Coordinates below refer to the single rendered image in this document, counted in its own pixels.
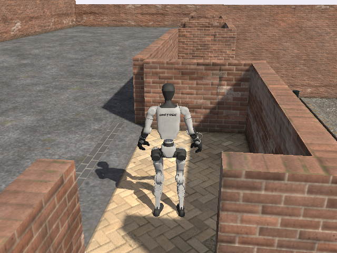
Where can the robot right forearm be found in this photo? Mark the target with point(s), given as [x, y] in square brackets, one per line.
[195, 137]

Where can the left robot hand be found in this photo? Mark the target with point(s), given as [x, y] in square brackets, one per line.
[140, 145]

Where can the robot right upper arm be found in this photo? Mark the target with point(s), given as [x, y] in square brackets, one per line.
[188, 120]

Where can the left robot foot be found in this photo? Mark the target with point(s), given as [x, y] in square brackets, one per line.
[157, 212]

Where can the robot left upper arm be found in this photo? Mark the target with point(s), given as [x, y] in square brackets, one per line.
[149, 118]

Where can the robot left forearm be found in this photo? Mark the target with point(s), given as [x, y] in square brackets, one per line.
[143, 136]

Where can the robot torso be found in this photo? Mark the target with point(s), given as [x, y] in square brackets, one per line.
[168, 126]

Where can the right robot hand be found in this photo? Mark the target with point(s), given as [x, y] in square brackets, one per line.
[197, 145]

